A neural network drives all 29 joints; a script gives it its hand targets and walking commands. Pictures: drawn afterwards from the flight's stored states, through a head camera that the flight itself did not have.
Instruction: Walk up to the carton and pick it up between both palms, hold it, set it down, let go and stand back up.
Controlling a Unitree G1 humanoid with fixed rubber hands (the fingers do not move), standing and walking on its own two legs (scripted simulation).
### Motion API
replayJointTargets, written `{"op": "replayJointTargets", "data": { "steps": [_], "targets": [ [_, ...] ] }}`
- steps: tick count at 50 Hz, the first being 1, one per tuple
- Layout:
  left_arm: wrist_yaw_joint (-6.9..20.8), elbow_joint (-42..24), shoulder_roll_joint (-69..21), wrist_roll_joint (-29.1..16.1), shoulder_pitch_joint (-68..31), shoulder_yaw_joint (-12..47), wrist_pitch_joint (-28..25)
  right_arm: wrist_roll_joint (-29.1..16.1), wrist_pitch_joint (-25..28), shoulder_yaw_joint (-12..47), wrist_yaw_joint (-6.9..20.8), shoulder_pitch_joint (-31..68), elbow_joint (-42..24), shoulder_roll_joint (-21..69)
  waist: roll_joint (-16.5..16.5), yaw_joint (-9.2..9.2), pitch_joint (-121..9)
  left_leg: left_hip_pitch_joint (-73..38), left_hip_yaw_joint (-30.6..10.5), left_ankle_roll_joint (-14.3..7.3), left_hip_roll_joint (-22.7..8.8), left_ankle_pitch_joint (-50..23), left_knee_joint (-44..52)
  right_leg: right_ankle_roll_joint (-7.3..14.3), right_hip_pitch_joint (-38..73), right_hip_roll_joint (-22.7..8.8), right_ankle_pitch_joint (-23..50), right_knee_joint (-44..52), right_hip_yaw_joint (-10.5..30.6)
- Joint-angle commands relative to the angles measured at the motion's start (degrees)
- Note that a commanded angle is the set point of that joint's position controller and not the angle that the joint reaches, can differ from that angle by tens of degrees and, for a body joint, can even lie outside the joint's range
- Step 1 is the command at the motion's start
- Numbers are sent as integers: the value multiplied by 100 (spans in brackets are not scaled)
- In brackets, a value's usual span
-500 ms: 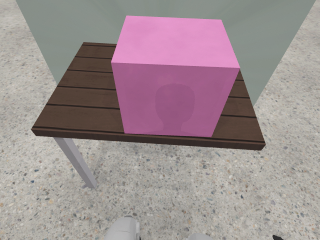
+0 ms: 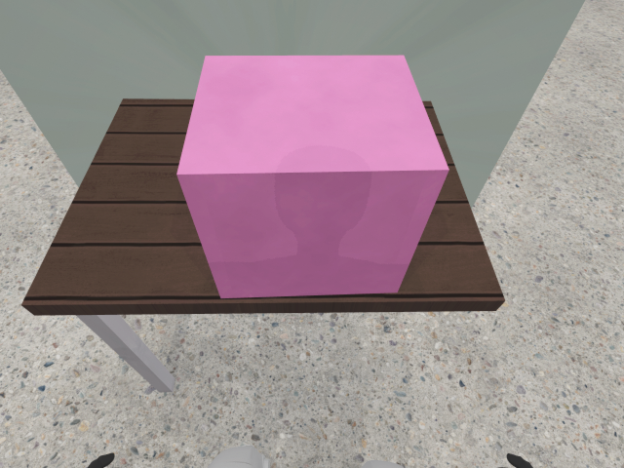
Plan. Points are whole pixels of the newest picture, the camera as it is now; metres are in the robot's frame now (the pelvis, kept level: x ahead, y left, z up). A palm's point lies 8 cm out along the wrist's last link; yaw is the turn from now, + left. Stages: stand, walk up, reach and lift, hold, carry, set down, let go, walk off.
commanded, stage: walk up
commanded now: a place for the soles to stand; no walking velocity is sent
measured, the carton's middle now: (308, 182) +0.52 +0.03 +0.04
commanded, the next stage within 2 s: none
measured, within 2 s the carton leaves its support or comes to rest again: neither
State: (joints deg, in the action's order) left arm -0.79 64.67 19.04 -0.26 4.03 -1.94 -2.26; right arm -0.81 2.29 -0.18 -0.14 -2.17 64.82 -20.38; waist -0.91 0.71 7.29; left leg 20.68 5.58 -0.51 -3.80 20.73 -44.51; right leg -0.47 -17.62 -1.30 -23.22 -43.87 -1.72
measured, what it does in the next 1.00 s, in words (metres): shifts its weight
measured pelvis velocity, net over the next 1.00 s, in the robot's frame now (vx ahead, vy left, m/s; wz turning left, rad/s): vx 0.06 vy -0.03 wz -0.03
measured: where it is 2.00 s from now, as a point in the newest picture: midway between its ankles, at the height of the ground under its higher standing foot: outside the picture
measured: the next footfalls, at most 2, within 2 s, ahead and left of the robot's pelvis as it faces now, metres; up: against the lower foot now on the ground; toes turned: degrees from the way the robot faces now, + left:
left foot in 1.20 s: +0.22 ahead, +0.09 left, +0.00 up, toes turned +1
left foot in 1.68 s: +0.11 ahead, +0.11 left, +0.00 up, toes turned +0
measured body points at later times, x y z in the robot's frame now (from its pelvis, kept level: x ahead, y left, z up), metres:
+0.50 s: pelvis +0.02 -0.01 +0.03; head +0.03 -0.01 +0.48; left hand +0.11 +0.28 -0.10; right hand +0.10 -0.31 -0.11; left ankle +0.04 +0.11 -0.71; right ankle +0.01 -0.13 -0.71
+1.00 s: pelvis +0.06 -0.03 +0.01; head +0.06 -0.04 +0.46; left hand +0.13 +0.28 -0.11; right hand +0.10 -0.34 -0.12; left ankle +0.04 +0.11 -0.71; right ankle +0.01 -0.13 -0.71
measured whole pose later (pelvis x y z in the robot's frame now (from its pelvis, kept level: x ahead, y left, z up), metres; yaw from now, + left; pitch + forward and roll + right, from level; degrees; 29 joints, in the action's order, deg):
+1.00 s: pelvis +0.06 -0.03 +0.01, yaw -1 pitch -3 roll +0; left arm 0.8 63.1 19.4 1.9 10.8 -3.8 -2.1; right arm 1.3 0.8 -2.3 1.2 -11.1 63.0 -22.1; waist -1.5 -0.5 2.4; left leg 12.0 4.8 0.6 -4.7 23.1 -38.9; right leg 1.5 -9.4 0.5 -24.4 -36.7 -1.7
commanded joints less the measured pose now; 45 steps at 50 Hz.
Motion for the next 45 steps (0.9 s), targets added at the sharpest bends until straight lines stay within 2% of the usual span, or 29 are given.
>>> {"op": "replayJointTargets", "data": {
  "steps": [1,2,5,7,9,10,11,12,13,16,18,19,22,23,25,26,27,31,32,33,36,37,38,39,40,41,43,44,45],
  "targets": [
    [-94,-189,1474,-2,-76,-205,-80,9,127,-287,-80,321,-364,-1439,81,19,-1294,-886,-735,-351,-573,-2117,1049,408,220,-608,2269,1000,687],
    [-76,-189,1491,31,-200,-225,-48,5,129,-288,-81,229,-354,-1392,294,-48,-1373,-790,-917,-388,-692,-1831,1307,393,363,-589,2037,1052,603],
    [-37,-133,1423,48,-182,-190,-16,37,138,-282,-65,381,-339,-1456,-57,83,-1220,-780,-984,-358,-763,-1395,1716,348,494,-510,1669,1180,542],
    [-20,-93,1354,41,-261,-165,-21,16,138,-254,-50,417,-332,-1396,1,31,-1134,-826,-923,-330,-691,-1157,1782,366,386,-541,1535,1487,651],
    [1,-85,1402,48,-478,-174,-22,31,130,-244,-34,379,-245,-1313,248,-71,-1184,-1194,-785,-230,-628,-1479,1799,325,341,-582,1723,1696,612],
    [8,-55,1323,44,-504,-146,-34,17,124,-231,-27,449,-211,-1344,-75,-106,-1137,-1188,-810,-228,-678,-1443,1894,309,308,-563,1739,1770,619],
    [5,-67,1339,73,-495,-107,-34,36,125,-247,-21,518,-219,-1286,103,-32,-1120,-1251,-755,-198,-617,-1439,1936,295,382,-602,1853,1887,611],
    [2,-12,1372,48,-550,-130,-58,25,102,-257,-17,495,-183,-1280,191,-92,-1102,-1300,-712,-161,-612,-1548,1890,297,390,-652,1956,1945,646],
    [18,-74,1329,56,-666,-130,-55,34,89,-243,-15,415,-123,-1312,65,-131,-1054,-1286,-632,-165,-587,-1619,2027,286,490,-624,1951,1995,631],
    [30,0,1334,38,-566,-118,-46,37,78,-241,7,483,-100,-1274,28,-100,-1180,-1490,-599,-100,-567,-1714,2250,244,706,-607,2151,2210,545],
    [43,7,1352,54,-687,-119,-33,14,72,-242,2,422,-63,-1206,263,-108,-1066,-1461,-636,-97,-548,-1657,2422,232,825,-616,2124,2261,597],
    [46,17,1291,25,-677,-108,-26,39,69,-244,-1,455,-25,-1271,-56,-102,-989,-1468,-619,-92,-583,-1833,2394,196,800,-607,2072,2314,543],
    [63,6,1254,54,-515,-122,-5,41,71,-226,9,438,-34,-1243,85,-88,-1083,-1552,-614,-120,-570,-1525,2552,215,887,-607,1907,2549,556],
    [63,14,1248,66,-545,-123,-25,42,68,-226,11,433,-29,-1186,268,-43,-1134,-1592,-611,-86,-564,-1548,2560,207,1006,-662,2015,2593,532],
    [63,-17,1260,66,-606,-136,-25,67,66,-217,10,341,12,-1156,169,-97,-1124,-1614,-556,-60,-557,-1629,2650,211,1047,-642,1960,2602,521],
    [65,27,1204,75,-537,-102,-30,49,63,-205,0,352,-6,-1166,282,-58,-1109,-1699,-593,-58,-550,-1650,2655,218,1030,-660,2161,2673,544],
    [59,62,1185,62,-507,-77,-20,85,67,-211,-3,450,21,-1141,94,-57,-1017,-1697,-539,-82,-546,-1595,2656,199,918,-658,2117,2706,580],
    [48,4,1243,55,-480,-115,-22,92,54,-227,-1,323,-53,-1180,177,-94,-1205,-1782,-558,-80,-582,-1981,2638,185,1086,-630,2403,2630,503],
    [36,-22,1254,51,-442,-114,-17,63,45,-233,6,380,-23,-1132,93,-33,-1075,-1645,-524,-49,-515,-1768,2699,156,1172,-658,2253,2677,537],
    [34,13,1281,61,-478,-125,-11,92,46,-238,1,370,-44,-1097,10,-84,-987,-1616,-520,-23,-520,-1879,2725,167,1119,-657,2291,2629,516],
    [42,11,1267,79,-453,-123,-2,82,35,-251,4,259,-27,-1146,205,-109,-958,-1703,-563,-17,-520,-1743,2744,150,1023,-633,2198,2744,510],
    [104,-133,1399,152,-138,-227,-10,137,44,-367,47,-34,-226,-1389,208,-130,-1241,-1739,-246,-184,-236,15,2345,329,1101,-348,456,2415,352],
    [130,-209,1438,207,-218,-278,5,184,36,-373,55,-180,-244,-1383,423,-145,-1017,-1524,-385,-244,-258,738,2265,482,804,-423,-336,2438,534],
    [154,-301,1403,224,-240,-306,26,241,24,-402,57,-252,-266,-1422,361,-190,-767,-1335,-536,-289,-256,1208,2309,511,489,-416,-783,2401,661],
    [175,-345,1415,206,-257,-322,53,242,28,-426,71,-213,-329,-1444,-15,-236,-373,-1159,-713,-323,-364,1558,2530,473,77,-337,-912,2198,651],
    [171,-392,1338,214,-217,-344,45,233,43,-447,57,-279,-422,-1443,-105,-245,-140,-1204,-1090,-442,-511,1682,2727,433,-300,-247,-761,1945,481],
    [161,-505,1273,266,-257,-351,50,253,45,-555,31,-761,-364,-1670,-468,-340,27,-1541,-1962,-810,-1244,1739,3173,246,-976,-26,-347,988,-2],
    [133,-558,1247,254,-138,-374,37,248,54,-575,10,-814,-409,-1933,-750,-341,59,-1559,-2499,-1239,-1847,1220,3314,228,-1231,-79,-477,416,49],
    [119,-638,1234,249,-50,-353,2,238,70,-607,13,-686,-525,-1962,-626,-233,-26,-1648,-2337,-1362,-1874,283,3017,229,-1145,-94,-527,415,139]
  ]
}}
